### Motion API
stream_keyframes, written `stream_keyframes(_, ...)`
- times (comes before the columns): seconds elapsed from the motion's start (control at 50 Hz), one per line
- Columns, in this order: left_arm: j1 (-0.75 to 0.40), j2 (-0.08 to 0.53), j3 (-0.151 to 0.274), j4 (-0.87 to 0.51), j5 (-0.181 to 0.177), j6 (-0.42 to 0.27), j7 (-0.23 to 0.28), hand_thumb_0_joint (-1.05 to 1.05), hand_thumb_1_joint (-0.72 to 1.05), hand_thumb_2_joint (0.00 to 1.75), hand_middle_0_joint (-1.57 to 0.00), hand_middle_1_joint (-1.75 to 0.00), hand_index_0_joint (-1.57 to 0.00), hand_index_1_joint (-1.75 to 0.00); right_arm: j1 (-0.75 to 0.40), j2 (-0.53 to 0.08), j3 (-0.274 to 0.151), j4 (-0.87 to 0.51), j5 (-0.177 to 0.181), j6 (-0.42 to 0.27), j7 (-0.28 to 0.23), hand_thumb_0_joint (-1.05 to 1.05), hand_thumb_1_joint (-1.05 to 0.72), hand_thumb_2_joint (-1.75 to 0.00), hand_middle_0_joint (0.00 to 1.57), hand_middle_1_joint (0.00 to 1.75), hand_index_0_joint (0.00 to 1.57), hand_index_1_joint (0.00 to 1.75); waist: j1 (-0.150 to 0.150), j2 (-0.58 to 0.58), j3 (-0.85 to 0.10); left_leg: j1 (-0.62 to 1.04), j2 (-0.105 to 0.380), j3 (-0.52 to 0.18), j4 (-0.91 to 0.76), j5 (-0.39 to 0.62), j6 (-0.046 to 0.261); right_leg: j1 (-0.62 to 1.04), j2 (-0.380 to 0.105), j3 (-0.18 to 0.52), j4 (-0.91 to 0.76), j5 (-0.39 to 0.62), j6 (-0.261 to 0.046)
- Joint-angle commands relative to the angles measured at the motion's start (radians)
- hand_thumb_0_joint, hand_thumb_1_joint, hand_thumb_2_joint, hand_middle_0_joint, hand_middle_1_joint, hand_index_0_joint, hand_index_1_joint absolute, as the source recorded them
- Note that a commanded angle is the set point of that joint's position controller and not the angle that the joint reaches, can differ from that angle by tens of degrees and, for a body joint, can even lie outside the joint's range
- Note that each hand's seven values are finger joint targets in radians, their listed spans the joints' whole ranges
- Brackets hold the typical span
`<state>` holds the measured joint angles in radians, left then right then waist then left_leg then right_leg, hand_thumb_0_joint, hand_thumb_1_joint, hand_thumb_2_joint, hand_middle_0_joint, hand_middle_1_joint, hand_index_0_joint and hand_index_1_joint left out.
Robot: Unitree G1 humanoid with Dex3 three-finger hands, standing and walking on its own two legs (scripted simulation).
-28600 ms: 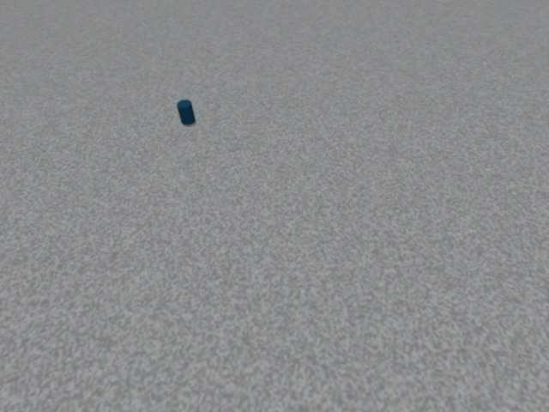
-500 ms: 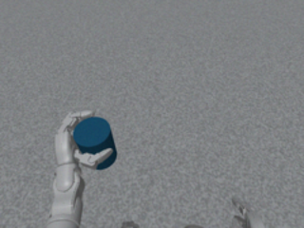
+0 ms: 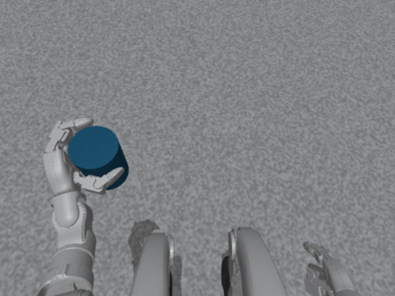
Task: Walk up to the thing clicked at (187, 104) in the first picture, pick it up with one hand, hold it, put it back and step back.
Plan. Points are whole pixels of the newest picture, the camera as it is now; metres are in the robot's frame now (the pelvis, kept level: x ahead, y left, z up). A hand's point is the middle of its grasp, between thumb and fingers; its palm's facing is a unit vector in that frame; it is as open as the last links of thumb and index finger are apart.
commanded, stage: crouch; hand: left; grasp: from the side
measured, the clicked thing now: (102, 160) +0.38 +0.21 -0.03
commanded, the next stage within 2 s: lower in 1.40 s
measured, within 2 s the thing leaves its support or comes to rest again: neither
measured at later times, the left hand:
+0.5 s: hand (108, 184) +0.39 +0.25 -0.22, palm faces +0.36 -0.93 -0.03, open 11.9 cm
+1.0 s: hand (115, 189) +0.40 +0.26 -0.33, palm faces +0.34 -0.94 -0.02, open 11.9 cm
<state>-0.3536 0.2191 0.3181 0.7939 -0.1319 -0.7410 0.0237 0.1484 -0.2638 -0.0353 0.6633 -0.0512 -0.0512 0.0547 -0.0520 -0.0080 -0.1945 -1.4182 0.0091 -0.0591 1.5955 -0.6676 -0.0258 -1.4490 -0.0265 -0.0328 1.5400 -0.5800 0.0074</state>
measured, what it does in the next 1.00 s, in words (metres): lowers itself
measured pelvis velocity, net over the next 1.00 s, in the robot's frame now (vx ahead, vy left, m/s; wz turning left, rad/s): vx -0.06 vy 0.02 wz -0.09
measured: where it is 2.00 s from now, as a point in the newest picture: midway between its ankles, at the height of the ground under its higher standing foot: outside the picture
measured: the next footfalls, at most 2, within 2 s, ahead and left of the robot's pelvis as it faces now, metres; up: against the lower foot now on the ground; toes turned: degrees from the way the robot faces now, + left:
none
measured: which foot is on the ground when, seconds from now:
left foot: down 0.00-1.00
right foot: down 0.00-1.00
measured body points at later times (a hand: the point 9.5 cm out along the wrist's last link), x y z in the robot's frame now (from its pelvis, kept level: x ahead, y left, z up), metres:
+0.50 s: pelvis -0.05 +0.00 -0.18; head +0.15 +0.05 +0.22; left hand +0.36 +0.30 -0.22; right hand +0.07 -0.27 -0.31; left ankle +0.03 +0.13 -0.55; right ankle +0.06 -0.13 -0.55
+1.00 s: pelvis -0.06 +0.02 -0.25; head +0.16 +0.09 +0.13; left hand +0.38 +0.31 -0.32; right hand +0.03 -0.26 -0.35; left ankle +0.03 +0.13 -0.55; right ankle +0.06 -0.13 -0.55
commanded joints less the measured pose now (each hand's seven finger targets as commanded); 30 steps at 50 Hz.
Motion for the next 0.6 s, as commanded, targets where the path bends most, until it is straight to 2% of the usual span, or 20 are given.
stream_keyframes(0.0,-0.273,0.166,0.075,-0.147,-0.027,-0.096,0.009,0.00,-0.03,1.15,-1.15,-1.28,-1.16,-1.29,0.055,-0.167,-0.049,-0.077,-0.007,-0.018,0.004,0.00,-0.91,-0.91,0.20,0.30,0.20,0.30,0.004,0.055,-0.526,0.117,-0.032,0.006,-0.110,0.259,0.027,0.251,0.022,0.018,-0.059,0.216,-0.037)
stream_keyframes(0.02,-0.262,0.159,0.066,-0.145,-0.021,-0.099,0.006,0.00,-0.03,1.16,-1.15,-1.27,-1.16,-1.28,0.062,-0.173,-0.049,-0.073,-0.007,-0.015,0.006,0.00,-0.91,-0.91,0.20,0.30,0.20,0.30,-0.003,0.046,-0.555,0.104,-0.031,0.007,-0.080,0.303,0.029,0.233,0.024,0.008,-0.027,0.258,-0.038)
stream_keyframes(0.04,-0.287,0.169,0.069,-0.107,-0.013,-0.101,0.003,0.00,0.00,1.17,-1.16,-1.28,-1.17,-1.29,0.060,-0.176,-0.048,-0.056,-0.010,-0.013,0.009,0.00,-0.91,-0.91,0.20,0.30,0.20,0.30,-0.011,0.048,-0.542,0.079,-0.032,0.007,-0.048,0.307,0.032,0.195,0.023,0.008,0.002,0.263,-0.039)
stream_keyframes(0.08,-0.280,0.145,0.039,-0.025,0.001,-0.104,-0.021,0.00,0.01,1.16,-1.17,-1.28,-1.18,-1.29,0.051,-0.185,-0.047,-0.050,-0.014,-0.011,0.013,0.00,-0.92,-0.91,0.20,0.30,0.20,0.30,-0.030,0.039,-0.528,0.045,-0.031,0.000,0.006,0.314,0.033,0.098,0.026,-0.006,0.057,0.257,-0.044)
stream_keyframes(0.1,-0.307,0.189,0.070,-0.043,0.007,-0.115,-0.026,0.00,0.01,1.17,-1.16,-1.28,-1.17,-1.29,0.053,-0.190,-0.049,-0.042,-0.016,-0.009,0.013,0.00,-0.91,-0.91,0.20,0.30,0.20,0.30,-0.025,0.038,-0.544,0.023,-0.029,0.004,0.036,0.310,0.034,0.084,0.026,-0.003,0.076,0.259,-0.042)
stream_keyframes(0.14,-0.366,0.205,0.082,-0.030,0.006,-0.133,-0.037,0.00,0.00,1.17,-1.15,-1.28,-1.16,-1.29,0.052,-0.192,-0.043,-0.040,-0.023,-0.007,0.016,0.00,-0.91,-0.91,0.20,0.30,0.20,0.30,-0.033,0.030,-0.575,-0.027,-0.031,0.007,0.088,0.292,0.034,0.071,0.023,-0.002,0.118,0.250,-0.039)
stream_keyframes(0.16,-0.379,0.237,0.116,-0.030,0.001,-0.141,-0.037,0.00,0.00,1.18,-1.15,-1.29,-1.16,-1.30,0.051,-0.192,-0.039,-0.037,-0.027,-0.006,0.016,0.00,-0.91,-0.91,0.20,0.30,0.20,0.30,-0.020,0.041,-0.599,-0.043,-0.035,0.011,0.108,0.283,0.034,0.071,0.020,0.003,0.136,0.242,-0.039)
stream_keyframes(0.2,-0.457,0.287,0.162,-0.033,-0.006,-0.160,-0.024,0.00,-0.01,1.20,-1.15,-1.30,-1.16,-1.31,0.052,-0.188,-0.031,-0.026,-0.033,-0.005,0.020,0.00,-0.91,-0.91,0.20,0.30,0.20,0.30,-0.018,0.046,-0.599,-0.131,-0.038,0.021,0.150,0.196,0.034,0.056,0.016,0.020,0.162,0.169,-0.032)
stream_keyframes(0.24,-0.464,0.280,0.178,0.053,-0.005,-0.168,-0.012,0.00,0.01,1.23,-1.15,-1.32,-1.16,-1.33,0.046,-0.184,-0.020,-0.013,-0.039,-0.003,0.024,0.00,-0.91,-0.91,0.20,0.30,0.20,0.30,-0.027,0.023,-0.568,-0.208,-0.037,0.030,0.195,0.140,0.036,0.019,0.014,0.025,0.184,0.112,-0.026)
stream_keyframes(0.28,-0.505,0.332,0.197,0.037,0.016,-0.182,-0.007,0.00,0.01,1.25,-1.15,-1.33,-1.16,-1.34,0.048,-0.188,-0.017,-0.001,-0.047,0.002,0.024,0.00,-0.91,-0.91,0.20,0.30,0.20,0.30,-0.030,0.055,-0.595,-0.231,-0.036,0.038,0.229,0.137,0.034,-0.003,0.015,0.028,0.215,0.105,-0.026)
stream_keyframes(0.3,-0.478,0.294,0.166,0.132,0.027,-0.173,-0.014,0.00,0.00,1.24,-1.16,-1.33,-1.17,-1.35,0.035,-0.191,-0.010,-0.003,-0.049,0.005,0.025,0.00,-0.91,-0.91,0.20,0.30,0.20,0.30,-0.042,0.057,-0.556,-0.236,-0.037,0.037,0.235,0.115,0.032,-0.053,0.016,0.013,0.236,0.083,-0.029)
stream_keyframes(0.32,-0.531,0.313,0.161,0.089,0.042,-0.182,-0.020,0.00,0.00,1.26,-1.17,-1.35,-1.17,-1.36,0.041,-0.190,-0.011,0.005,-0.054,0.007,0.027,0.00,-0.91,-0.91,0.20,0.30,0.20,0.30,-0.049,0.077,-0.565,-0.253,-0.034,0.040,0.255,0.110,0.031,-0.073,0.017,0.012,0.251,0.080,-0.029)
stream_keyframes(0.36,-0.533,0.364,0.180,0.128,0.063,-0.181,-0.035,0.00,-0.04,1.24,-1.18,-1.34,-1.19,-1.36,0.034,-0.205,-0.008,0.008,-0.060,0.011,0.028,0.00,-0.92,-0.91,0.20,0.30,0.20,0.30,-0.050,0.093,-0.571,-0.266,-0.035,0.044,0.278,0.091,0.033,-0.112,0.018,-0.005,0.291,0.067,-0.030)
stream_keyframes(0.42,-0.588,0.428,0.225,0.085,0.054,-0.194,-0.046,0.00,-0.09,1.23,-1.19,-1.34,-1.20,-1.37,0.035,-0.214,-0.001,0.010,-0.065,0.015,0.031,0.00,-0.92,-0.91,0.20,0.30,0.20,0.30,-0.042,0.131,-0.590,-0.293,-0.036,0.045,0.304,0.034,0.031,-0.158,0.021,-0.025,0.338,0.017,-0.030)
stream_keyframes(0.46,-0.593,0.392,0.216,0.121,0.044,-0.186,-0.045,0.00,-0.07,1.23,-1.17,-1.34,-1.18,-1.35,0.038,-0.218,0.006,0.013,-0.067,0.018,0.036,0.00,-0.92,-0.91,0.20,0.30,0.20,0.30,-0.052,0.156,-0.589,-0.284,-0.036,0.038,0.313,0.020,0.026,-0.204,0.021,-0.047,0.372,0.015,-0.032)
stream_keyframes(0.48,-0.609,0.404,0.223,0.097,0.040,-0.186,-0.046,0.00,-0.05,1.23,-1.17,-1.33,-1.18,-1.35,0.031,-0.225,0.009,0.018,-0.066,0.019,0.036,0.00,-0.92,-0.91,0.20,0.30,0.20,0.30,-0.054,0.174,-0.566,-0.290,-0.033,0.032,0.313,-0.003,0.026,-0.235,0.021,-0.055,0.392,0.000,-0.033)
stream_keyframes(0.5,-0.598,0.374,0.201,0.148,0.040,-0.178,-0.050,0.00,-0.05,1.23,-1.17,-1.33,-1.18,-1.35,0.031,-0.229,0.012,0.024,-0.066,0.018,0.036,0.00,-0.93,-0.91,0.20,0.30,0.20,0.30,-0.076,0.169,-0.536,-0.311,-0.034,0.028,0.327,-0.021,0.028,-0.261,0.020,-0.060,0.403,-0.010,-0.032)
stream_keyframes(0.54,-0.579,0.401,0.215,0.172,0.051,-0.171,-0.057,0.00,-0.07,1.22,-1.17,-1.32,-1.17,-1.33,0.034,-0.234,0.017,0.031,-0.069,0.021,0.035,0.00,-0.92,-0.91,0.20,0.30,0.20,0.30,-0.077,0.151,-0.516,-0.352,-0.038,0.032,0.357,-0.012,0.033,-0.273,0.020,-0.063,0.422,-0.001,-0.030)
stream_keyframes(0.56,-0.579,0.385,0.196,0.193,0.057,-0.167,-0.061,0.00,-0.08,1.21,-1.17,-1.32,-1.18,-1.33,0.033,-0.236,0.022,0.029,-0.073,0.023,0.037,0.00,-0.92,-0.91,0.20,0.30,0.20,0.30,-0.095,0.146,-0.489,-0.373,-0.037,0.028,0.374,-0.020,0.035,-0.294,0.020,-0.067,0.431,-0.004,-0.030)
stream_keyframes(0.58,-0.581,0.389,0.199,0.183,0.056,-0.168,-0.064,0.00,-0.09,1.20,-1.17,-1.31,-1.17,-1.33,0.043,-0.241,0.026,0.028,-0.074,0.023,0.038,0.00,-0.92,-0.91,0.20,0.30,0.20,0.30,-0.096,0.147,-0.497,-0.374,-0.037,0.023,0.387,0.007,0.033,-0.296,0.019,-0.071,0.445,0.020,-0.032)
